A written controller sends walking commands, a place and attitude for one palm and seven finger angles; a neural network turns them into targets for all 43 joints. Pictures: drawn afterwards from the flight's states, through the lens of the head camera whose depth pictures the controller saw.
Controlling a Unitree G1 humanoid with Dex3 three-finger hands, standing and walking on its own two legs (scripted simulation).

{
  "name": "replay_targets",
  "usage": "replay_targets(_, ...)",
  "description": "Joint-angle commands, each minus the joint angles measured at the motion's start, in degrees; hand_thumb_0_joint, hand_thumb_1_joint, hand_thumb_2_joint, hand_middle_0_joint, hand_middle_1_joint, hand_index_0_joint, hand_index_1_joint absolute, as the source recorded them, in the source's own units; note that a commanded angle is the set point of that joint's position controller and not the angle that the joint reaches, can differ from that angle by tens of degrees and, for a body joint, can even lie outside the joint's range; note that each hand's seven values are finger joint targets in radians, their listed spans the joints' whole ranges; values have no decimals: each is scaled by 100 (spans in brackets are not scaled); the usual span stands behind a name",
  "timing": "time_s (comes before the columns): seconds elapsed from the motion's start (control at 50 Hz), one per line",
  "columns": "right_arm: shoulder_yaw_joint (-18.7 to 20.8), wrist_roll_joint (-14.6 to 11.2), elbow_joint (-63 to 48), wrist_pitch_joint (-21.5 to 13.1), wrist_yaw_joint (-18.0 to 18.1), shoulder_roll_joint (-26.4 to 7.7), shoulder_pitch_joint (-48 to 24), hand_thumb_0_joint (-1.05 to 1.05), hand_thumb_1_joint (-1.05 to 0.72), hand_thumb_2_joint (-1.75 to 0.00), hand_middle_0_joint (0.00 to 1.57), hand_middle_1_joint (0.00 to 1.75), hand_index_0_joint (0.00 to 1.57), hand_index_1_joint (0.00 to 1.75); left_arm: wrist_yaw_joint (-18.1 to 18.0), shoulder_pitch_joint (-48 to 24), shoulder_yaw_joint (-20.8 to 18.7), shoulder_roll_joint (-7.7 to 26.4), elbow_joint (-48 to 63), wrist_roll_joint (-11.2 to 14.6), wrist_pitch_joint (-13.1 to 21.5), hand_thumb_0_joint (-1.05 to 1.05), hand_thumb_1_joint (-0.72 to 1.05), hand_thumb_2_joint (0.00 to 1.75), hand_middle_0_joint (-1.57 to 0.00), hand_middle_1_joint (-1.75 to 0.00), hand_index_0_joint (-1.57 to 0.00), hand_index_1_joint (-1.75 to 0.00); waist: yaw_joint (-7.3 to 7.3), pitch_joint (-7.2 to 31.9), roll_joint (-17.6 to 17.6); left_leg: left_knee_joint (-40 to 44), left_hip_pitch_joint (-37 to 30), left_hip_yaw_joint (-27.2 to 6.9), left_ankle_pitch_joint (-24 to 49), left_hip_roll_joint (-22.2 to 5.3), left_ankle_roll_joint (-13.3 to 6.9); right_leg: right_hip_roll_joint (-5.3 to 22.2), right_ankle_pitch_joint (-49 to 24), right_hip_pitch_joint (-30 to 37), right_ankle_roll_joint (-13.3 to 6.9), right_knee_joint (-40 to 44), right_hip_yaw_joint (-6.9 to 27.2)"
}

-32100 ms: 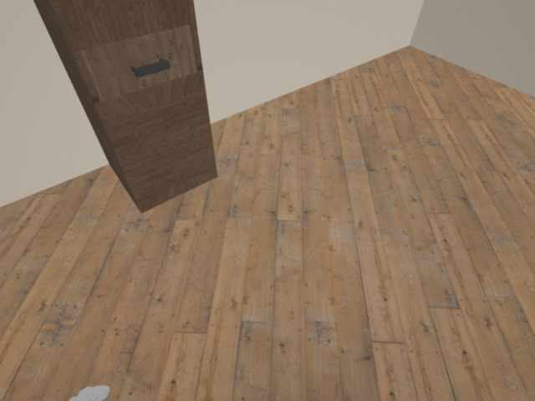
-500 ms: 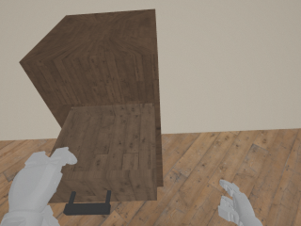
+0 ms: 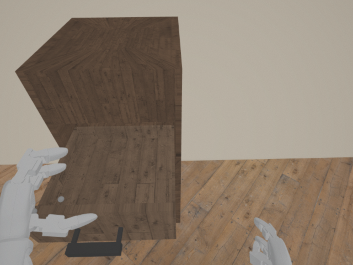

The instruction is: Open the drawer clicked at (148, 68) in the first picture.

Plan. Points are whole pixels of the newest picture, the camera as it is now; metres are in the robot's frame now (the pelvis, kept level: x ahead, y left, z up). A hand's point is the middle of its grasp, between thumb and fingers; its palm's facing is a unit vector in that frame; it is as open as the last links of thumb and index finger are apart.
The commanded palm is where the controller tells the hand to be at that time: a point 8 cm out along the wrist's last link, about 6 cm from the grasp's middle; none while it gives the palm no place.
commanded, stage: draw the hand back to the body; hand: left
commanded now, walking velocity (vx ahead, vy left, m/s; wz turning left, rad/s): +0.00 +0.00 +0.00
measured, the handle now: (96, 240) +0.19 +0.23 -0.08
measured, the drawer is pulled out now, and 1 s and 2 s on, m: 0.30 0.30 0.30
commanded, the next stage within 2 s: step back with the hand held close in 0.66 s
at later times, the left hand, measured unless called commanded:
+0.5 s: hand (48, 200) +0.17 +0.23 +0.16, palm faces +0.41 -0.82 -0.40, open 8.3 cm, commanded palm +0.12 +0.27 +0.18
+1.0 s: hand (49, 208) +0.16 +0.23 +0.15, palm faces +0.32 -0.82 -0.48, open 7.4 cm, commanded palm +0.10 +0.28 +0.18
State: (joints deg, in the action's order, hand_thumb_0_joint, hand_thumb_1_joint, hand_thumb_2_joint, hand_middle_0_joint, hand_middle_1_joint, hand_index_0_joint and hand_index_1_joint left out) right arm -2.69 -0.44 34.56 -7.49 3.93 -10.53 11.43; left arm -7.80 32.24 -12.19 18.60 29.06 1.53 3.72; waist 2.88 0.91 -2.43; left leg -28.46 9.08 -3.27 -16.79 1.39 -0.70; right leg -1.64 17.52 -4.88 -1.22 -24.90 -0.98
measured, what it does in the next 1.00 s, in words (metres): stands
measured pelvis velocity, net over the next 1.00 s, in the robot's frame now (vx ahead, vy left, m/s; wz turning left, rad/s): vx -0.03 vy -0.01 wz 0.02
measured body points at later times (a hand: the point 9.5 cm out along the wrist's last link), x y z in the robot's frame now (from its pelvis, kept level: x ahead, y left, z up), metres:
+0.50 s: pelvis -0.01 -0.01 +0.01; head -0.02 -0.03 +0.45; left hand +0.14 +0.28 +0.18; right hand +0.20 -0.22 -0.07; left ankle -0.01 +0.11 -0.74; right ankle -0.04 -0.11 -0.74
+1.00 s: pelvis -0.03 -0.01 +0.00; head +0.00 -0.02 +0.45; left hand +0.14 +0.27 +0.18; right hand +0.17 -0.24 -0.08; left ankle -0.01 +0.11 -0.74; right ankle -0.04 -0.11 -0.74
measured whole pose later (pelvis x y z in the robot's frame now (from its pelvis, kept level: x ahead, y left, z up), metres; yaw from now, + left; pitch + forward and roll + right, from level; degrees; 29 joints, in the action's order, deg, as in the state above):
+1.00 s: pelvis -0.03 -0.01 +0.00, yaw +1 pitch +2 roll -1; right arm 0.8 -1.1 33.1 -0.5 3.4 -13.3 7.4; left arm -5.8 34.6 -18.5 19.8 31.1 2.3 8.5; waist 0.8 -1.6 -3.5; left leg -26.5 16.1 -4.6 -12.0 0.6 -0.1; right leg -2.4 12.4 -11.0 -1.5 -21.6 -2.4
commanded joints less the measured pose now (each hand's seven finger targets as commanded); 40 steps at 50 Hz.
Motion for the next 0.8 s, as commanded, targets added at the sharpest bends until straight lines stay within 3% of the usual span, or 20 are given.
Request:
replay_targets(0.0, 298, 13, -887, -230, 15, -634, -963, 0, -90, -90, 20, 30, 20, 30, 3, -135, -726, 702, 760, 97, 386, 0, 13, 57, -25, -80, -25, -80, 30, 107, 206, 460, -309, 117, 1754, -262, -23, 213, -1601, -387, -12, 575, -258)
replay_targets(0.06, 324, -8, -965, -229, 11, -637, -1031, 0, -90, -90, 20, 30, 20, 30, 44, -202, -709, 734, 1107, 124, 438, 0, 23, 62, -25, -73, -25, -73, 24, 433, 52, 493, -443, 134, 1874, -279, -31, 292, -1718, -206, -5, 516, -206)
replay_targets(0.1, 336, 16, -902, -228, 17, -668, -1024, 0, -90, -90, 20, 30, 20, 30, 25, -264, -798, 814, 1059, 88, 464, 0, 31, 64, -24, -68, -24, -68, 41, 433, -143, 529, -490, 156, 1785, -233, -10, 243, -1588, -268, -14, 632, -212)
replay_targets(0.16, 354, 6, -939, -253, 42, -654, -1043, 0, -90, -90, 20, 30, 20, 30, -1, -275, -876, 905, 1271, 106, 477, 0, 41, 69, -24, -62, -24, -62, 34, 602, 45, 534, -559, 144, 1900, -252, -36, 291, -1723, -133, -7, 595, -188)
replay_targets(0.2, 347, 26, -878, -263, 57, -668, -1028, 0, -90, -90, 20, 30, 20, 30, -31, -359, -993, 1000, 1312, 71, 510, 0, 48, 72, -23, -57, -23, -57, 51, 617, -264, 534, -631, 178, 1969, -206, -16, 272, -1765, -157, -21, 673, -194)
replay_targets(0.32, 351, -12, -832, -196, 62, -642, -1063, 0, -90, -90, 20, 30, 20, 30, -20, -410, -996, 893, 990, 137, 442, 0, 69, 81, -22, -43, -22, -43, 15, 207, -82, 609, -543, 156, 1867, -247, -14, 280, -1699, -260, -1, 719, -209)
replay_targets(0.36, 369, -14, -840, -168, 63, -656, -1095, 0, -90, -90, 20, 30, 20, 30, -2, -409, -981, 850, 891, 146, 442, 0, 76, 84, -21, -39, -21, -39, 16, 181, 111, 628, -531, 160, 1788, -249, -34, 278, -1647, -266, 15, 734, -199)
replay_targets(0.38, 376, -17, -848, -159, 61, -664, -1123, 0, -90, -90, 20, 30, 20, 30, 10, -449, -969, 845, 890, 137, 438, 0, 80, 86, -21, -37, -21, -37, 27, 155, -64, 636, -529, 187, 1796, -216, -26, 276, -1646, -271, 5, 804, -174)
replay_targets(0.44, 376, -3, -833, -129, 42, -685, -1098, 0, -90, -90, 20, 30, 20, 30, 22, -415, -990, 877, 807, 149, 452, 0, 90, 90, -20, -30, -20, -30, 51, 275, -1, 669, -587, 176, 1719, -208, -36, 255, -1554, -252, 12, 818, -177)
replay_targets(0.46, 367, -19, -889, -129, 37, -668, -1101, 0, -90, -90, 20, 30, 20, 30, 46, -475, -859, 796, 947, 156, 466, 0, 90, 90, -20, -30, -20, -30, 11, 286, 50, 672, -609, 173, 1721, -236, -41, 284, -1532, -234, 21, 786, -163)
replay_targets(0.48, 376, -5, -863, -135, 49, -672, -1147, 0, -90, -90, 20, 30, 20, 30, 35, -480, -944, 870, 929, 140, 456, 0, 90, 90, -20, -30, -20, -30, 40, 238, -139, 671, -588, 191, 1738, -206, -30, 275, -1567, -237, 1, 835, -145)
replay_targets(0.54, 364, 11, -848, -134, 46, -677, -1115, 0, -90, -90, 20, 30, 20, 30, 18, -431, -1011, 940, 924, 156, 490, 0, 90, 90, -20, -30, -20, -30, 58, 333, 42, 696, -619, 178, 1675, -200, -37, 252, -1518, -212, 16, 869, -154)
replay_targets(0.58, 359, 1, -867, -164, 57, -666, -1168, 0, -90, -90, 20, 30, 20, 30, 7, -537, -1063, 1043, 1149, 137, 493, 0, 90, 90, -20, -30, -20, -30, 58, 346, -162, 678, -634, 180, 1810, -208, -23, 275, -1638, -171, -3, 848, -125)
replay_targets(0.66, 351, -13, -875, -145, 45, -641, -1116, 0, -90, -90, 20, 30, 20, 30, 17, -479, -978, 924, 1096, 158, 485, 0, 90, 90, -20, -30, -20, -30, 23, 335, -70, 691, -644, 176, 1743, -226, -25, 280, -1577, -182, 16, 823, -145)
replay_targets(0.68, 360, -5, -840, -155, 55, -645, -1159, 0, -90, -90, 20, 30, 20, 30, 9, -506, -1033, 963, 1064, 147, 476, 0, 90, 90, -20, -30, -20, -30, 38, 250, -279, 691, -622, 200, 1739, -202, -14, 277, -1587, -210, 1, 887, -121)
replay_targets(0.74, 379, 4, -800, -122, 50, -661, -1132, 0, -90, -90, 20, 30, 20, 30, 8, -404, -1027, 917, 829, 160, 478, 0, 90, 90, -20, -30, -20, -30, 38, 227, 84, 696, -631, 189, 1649, -206, -43, 250, -1518, -264, 29, 921, -156)
replay_targets(0.76, 356, -71, -1089, 20, 25, -806, -961, 0, -90, -90, 20, 30, 20, 30, -20, -1296, -1808, 1726, 1708, 178, 729, 0, 90, 90, -20, -30, -20, -30, -115, -413, 129, 459, -23, -50, 1418, -245, -136, 487, -1781, -811, 76, 1147, 268)
replay_targets(0.78, 355, -58, -1001, 60, 36, -700, -951, 0, -90, -90, 20, 30, 20, 30, -4, -1254, -1882, 1730, 1479, 165, 835, 0, 90, 90, -20, -30, -20, -30, -141, -438, 112, 413, 69, -113, 1266, -243, -107, 624, -1856, -863, 37, 1143, 287)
